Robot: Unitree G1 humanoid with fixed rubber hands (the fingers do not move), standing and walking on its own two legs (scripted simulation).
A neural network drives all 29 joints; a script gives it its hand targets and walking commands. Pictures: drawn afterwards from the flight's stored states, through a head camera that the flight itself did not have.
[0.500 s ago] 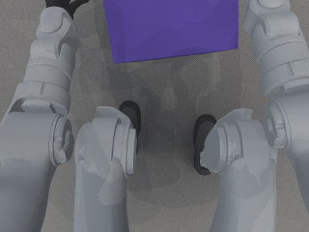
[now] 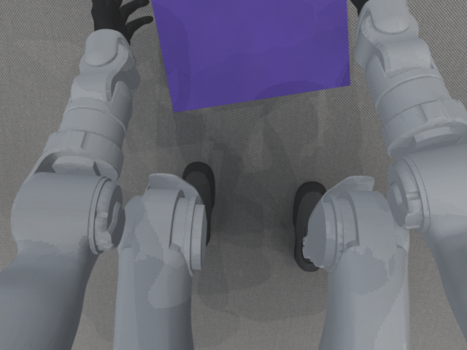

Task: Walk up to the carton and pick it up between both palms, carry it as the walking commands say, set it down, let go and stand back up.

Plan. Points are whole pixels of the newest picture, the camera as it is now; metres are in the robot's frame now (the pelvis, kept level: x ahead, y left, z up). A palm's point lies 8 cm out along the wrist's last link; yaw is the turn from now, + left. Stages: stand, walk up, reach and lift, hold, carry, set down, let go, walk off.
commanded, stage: reach and lift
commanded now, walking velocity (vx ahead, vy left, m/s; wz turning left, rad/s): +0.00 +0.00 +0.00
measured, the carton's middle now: (249, 31) +0.52 +0.01 -0.26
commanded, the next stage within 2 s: none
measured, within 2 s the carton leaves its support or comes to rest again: leaves its support in 0.74 s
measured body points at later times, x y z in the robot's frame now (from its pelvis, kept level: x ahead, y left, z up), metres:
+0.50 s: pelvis +0.00 +0.00 -0.01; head +0.36 -0.02 +0.24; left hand +0.54 +0.18 -0.19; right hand +0.55 -0.13 -0.21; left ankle +0.14 +0.13 -0.35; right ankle +0.10 -0.12 -0.35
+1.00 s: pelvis -0.01 +0.00 -0.01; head +0.36 -0.01 +0.24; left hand +0.53 +0.19 -0.17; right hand +0.56 -0.12 -0.19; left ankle +0.15 +0.14 -0.35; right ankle +0.10 -0.12 -0.35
